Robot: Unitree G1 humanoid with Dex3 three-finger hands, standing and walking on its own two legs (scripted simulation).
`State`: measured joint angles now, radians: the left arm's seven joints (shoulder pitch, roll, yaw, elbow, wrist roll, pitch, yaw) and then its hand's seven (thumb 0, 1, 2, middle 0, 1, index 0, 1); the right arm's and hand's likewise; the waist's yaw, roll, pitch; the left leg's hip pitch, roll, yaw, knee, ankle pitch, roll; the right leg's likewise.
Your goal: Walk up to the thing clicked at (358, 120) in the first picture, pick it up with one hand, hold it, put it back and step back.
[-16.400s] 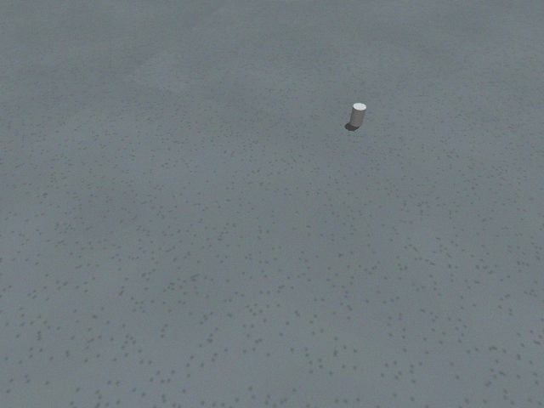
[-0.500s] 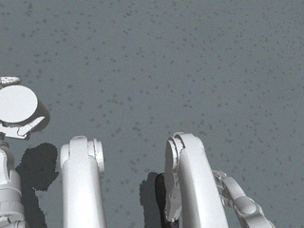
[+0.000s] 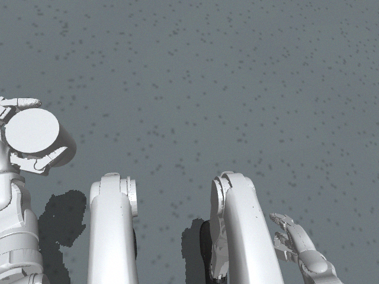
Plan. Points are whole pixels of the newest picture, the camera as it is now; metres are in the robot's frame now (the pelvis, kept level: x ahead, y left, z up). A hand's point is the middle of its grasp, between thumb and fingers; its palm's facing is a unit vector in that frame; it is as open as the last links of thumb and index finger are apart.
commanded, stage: settle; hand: left
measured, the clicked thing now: (46, 140) +0.38 +0.29 -0.06
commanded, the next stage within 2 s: lift in 0.30 s
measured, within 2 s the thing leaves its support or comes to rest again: neither
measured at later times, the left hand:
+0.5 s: hand (38, 130) +0.39 +0.28 -0.01, palm faces +0.29 -0.96 -0.04, open 11.1 cm
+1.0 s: hand (10, 112) +0.37 +0.27 +0.10, palm faces +0.25 -0.97 -0.02, open 11.1 cm
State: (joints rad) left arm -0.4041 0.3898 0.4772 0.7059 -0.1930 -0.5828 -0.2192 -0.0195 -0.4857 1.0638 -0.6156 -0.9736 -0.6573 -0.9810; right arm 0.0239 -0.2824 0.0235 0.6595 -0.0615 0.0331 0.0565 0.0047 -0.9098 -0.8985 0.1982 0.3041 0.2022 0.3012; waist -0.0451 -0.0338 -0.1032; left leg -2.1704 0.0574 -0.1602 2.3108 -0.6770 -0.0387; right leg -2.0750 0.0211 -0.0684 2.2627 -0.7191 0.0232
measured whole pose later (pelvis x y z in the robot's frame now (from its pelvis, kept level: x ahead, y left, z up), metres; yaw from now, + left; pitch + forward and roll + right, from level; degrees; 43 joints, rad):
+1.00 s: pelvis +0.01 +0.00 +0.09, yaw +3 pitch +32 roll -5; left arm -0.28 0.31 0.38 0.44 -0.23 -0.42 -0.20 -0.02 -0.52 1.10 -0.62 -0.98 -0.66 -0.99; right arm 0.08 -0.26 -0.01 0.62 0.01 0.00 0.01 0.01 -0.92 -0.89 0.20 0.30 0.20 0.30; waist -0.02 0.01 -0.18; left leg -1.93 0.06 -0.11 2.02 -0.66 -0.03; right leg -1.85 0.00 -0.05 1.99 -0.71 0.02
